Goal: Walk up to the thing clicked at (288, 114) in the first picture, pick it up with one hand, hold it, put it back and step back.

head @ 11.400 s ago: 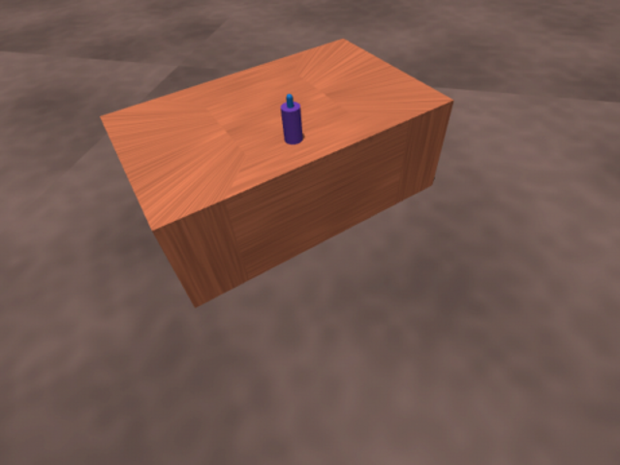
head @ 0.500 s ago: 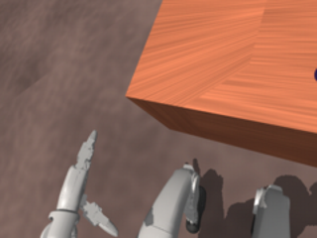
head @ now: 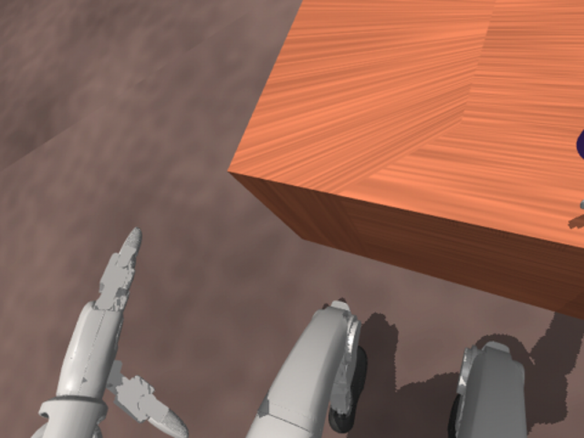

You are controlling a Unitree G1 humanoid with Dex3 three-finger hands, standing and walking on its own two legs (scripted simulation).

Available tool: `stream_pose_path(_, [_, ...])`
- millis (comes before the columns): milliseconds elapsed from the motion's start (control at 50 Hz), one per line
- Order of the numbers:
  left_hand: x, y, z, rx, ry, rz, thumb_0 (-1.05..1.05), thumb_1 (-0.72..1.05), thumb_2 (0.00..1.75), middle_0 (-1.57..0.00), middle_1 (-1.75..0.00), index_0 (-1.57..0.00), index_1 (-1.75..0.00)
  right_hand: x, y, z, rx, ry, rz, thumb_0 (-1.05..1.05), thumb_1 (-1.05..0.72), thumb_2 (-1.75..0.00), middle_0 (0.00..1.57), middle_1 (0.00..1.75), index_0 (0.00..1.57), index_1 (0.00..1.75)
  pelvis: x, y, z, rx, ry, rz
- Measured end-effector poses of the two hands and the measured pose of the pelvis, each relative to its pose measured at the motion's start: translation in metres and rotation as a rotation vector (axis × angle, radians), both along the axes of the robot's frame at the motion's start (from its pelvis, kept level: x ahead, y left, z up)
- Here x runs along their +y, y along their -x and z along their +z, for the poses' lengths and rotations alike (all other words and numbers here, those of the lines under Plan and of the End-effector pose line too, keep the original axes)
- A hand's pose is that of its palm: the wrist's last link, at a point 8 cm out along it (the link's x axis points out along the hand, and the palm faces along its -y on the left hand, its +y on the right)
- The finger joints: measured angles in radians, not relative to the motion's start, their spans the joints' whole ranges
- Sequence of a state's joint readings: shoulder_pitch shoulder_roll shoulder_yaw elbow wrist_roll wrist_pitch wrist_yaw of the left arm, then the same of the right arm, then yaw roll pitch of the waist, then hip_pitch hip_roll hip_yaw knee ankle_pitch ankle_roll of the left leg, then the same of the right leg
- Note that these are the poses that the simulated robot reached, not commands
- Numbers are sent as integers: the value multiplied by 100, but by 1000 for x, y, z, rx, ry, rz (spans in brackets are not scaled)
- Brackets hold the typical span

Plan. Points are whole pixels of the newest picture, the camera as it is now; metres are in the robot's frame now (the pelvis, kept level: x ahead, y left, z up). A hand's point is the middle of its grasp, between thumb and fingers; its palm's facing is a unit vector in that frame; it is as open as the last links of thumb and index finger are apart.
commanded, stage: rest palm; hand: right
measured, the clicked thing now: out of the picture +0.56 -0.24 -0.03
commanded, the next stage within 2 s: close in 0.14 s
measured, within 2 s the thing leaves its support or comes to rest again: leaves its support in 1.64 s
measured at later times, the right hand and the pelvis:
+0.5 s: hand out of the picture +0.54 -0.23 -0.04, palm faces +0.22 +0.98 +0.00, open 16.8 cm; pelvis +0.00 +0.00 -0.01, yaw +0 degrees
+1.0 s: hand out of the picture +0.54 -0.23 -0.04, palm faces +0.23 +0.97 -0.01, open 11.2 cm; pelvis +0.00 +0.01 +0.00, yaw +0 degrees
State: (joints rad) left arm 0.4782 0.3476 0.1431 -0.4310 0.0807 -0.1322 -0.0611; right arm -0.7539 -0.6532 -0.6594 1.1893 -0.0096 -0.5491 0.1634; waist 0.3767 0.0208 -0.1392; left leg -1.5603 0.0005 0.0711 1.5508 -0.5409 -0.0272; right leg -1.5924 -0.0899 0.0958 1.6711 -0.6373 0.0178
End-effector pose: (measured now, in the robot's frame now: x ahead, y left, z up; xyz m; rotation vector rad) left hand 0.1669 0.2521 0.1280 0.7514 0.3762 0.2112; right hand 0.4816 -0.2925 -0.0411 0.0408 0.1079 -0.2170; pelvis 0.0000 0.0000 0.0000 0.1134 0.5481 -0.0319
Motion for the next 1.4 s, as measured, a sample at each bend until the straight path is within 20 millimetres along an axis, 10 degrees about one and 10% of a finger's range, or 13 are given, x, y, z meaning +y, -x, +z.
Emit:
stream_pose_path(780, [6,3,-6,45,-29,41,-1,-55,7,-5,-5,-6,-5,14,-30,-2,-25,30,3,-1,47,-13,51,31,51,31,5,0,-9,30,3,-1])
stream_pose_path(1100, [9,-1,-9,39,4,42,-1,-55,7,-5,-5,-5,-5,12,-28,8,-19,38,-3,-2,25,-49,79,69,96,74,6,-2,-4,22,6,-2])
stream_pose_path(1400, [5,6,3,28,3,39,-1,-56,7,-7,-5,-7,-6,15,-21,8,-3,40,6,-2,32,-100,68,99,82,103,7,-1,-1,14,11,-2])
